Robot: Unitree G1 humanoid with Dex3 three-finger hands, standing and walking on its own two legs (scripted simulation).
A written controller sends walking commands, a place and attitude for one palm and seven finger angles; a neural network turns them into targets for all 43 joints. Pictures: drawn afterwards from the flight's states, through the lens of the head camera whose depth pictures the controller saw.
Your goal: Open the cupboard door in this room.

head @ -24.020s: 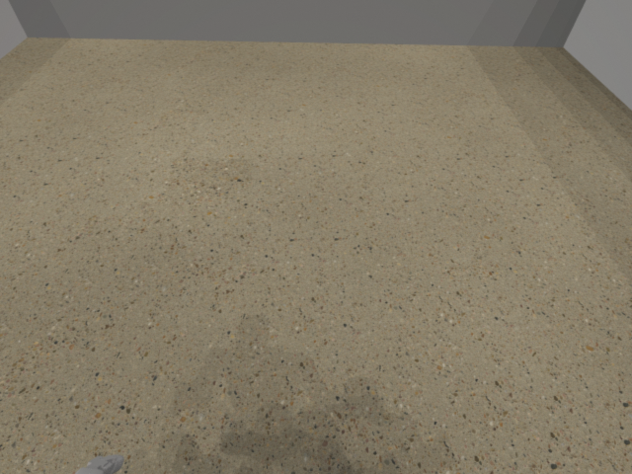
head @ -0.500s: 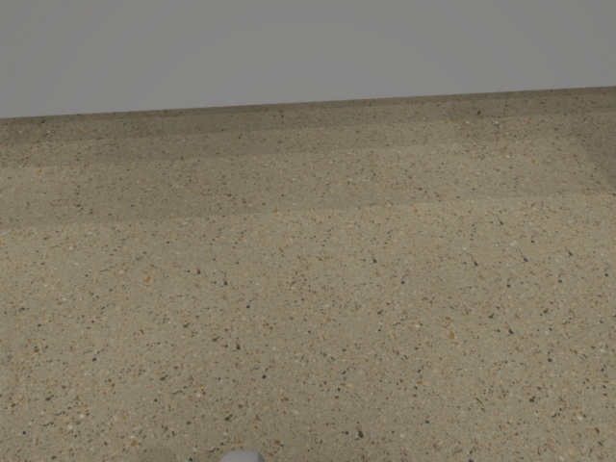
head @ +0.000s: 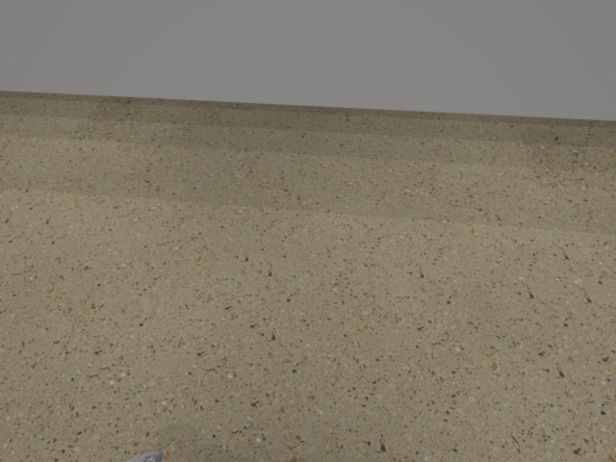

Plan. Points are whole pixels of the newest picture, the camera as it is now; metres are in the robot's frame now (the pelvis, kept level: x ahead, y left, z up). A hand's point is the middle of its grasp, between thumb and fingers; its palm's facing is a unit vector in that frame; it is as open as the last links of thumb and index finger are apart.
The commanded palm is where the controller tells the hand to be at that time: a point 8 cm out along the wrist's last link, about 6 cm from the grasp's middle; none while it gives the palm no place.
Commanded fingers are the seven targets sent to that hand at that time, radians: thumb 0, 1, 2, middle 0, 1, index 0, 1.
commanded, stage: turn or walk to find it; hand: left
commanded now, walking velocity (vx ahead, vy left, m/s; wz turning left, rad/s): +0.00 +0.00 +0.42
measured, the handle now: out of the picture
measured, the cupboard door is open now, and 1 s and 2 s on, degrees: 0 0 0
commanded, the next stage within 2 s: none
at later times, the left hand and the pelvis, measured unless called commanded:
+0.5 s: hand out of the picture -0.06 +0.22 -0.18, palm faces +0.30 -0.92 -0.25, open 7.3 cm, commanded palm none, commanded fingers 0.00 0.90 0.90 -0.20 -0.30 -0.20 -0.30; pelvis -0.02 +0.01 +0.00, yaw +14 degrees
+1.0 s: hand out of the picture -0.03 +0.19 -0.14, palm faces +0.44 -0.85 -0.28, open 7.4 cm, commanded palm none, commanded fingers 0.00 0.90 0.90 -0.20 -0.30 -0.20 -0.30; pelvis -0.03 -0.02 +0.00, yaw +27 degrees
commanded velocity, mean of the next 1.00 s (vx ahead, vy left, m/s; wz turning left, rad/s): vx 0.00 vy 0.00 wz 0.42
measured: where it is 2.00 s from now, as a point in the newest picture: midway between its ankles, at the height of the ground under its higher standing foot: outside the picture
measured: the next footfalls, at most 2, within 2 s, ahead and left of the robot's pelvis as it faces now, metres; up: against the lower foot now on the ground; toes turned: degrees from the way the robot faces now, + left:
left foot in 0.48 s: -0.03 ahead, +0.13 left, +0.00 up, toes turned +18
right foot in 0.90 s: +0.06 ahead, -0.10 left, +0.00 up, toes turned +19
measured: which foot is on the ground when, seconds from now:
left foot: down 0.00-0.00, up 0.02-0.46, down 0.48-0.92, up 0.94-1.00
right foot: down 0.00-0.48, up 0.50-0.88, down 0.90-1.00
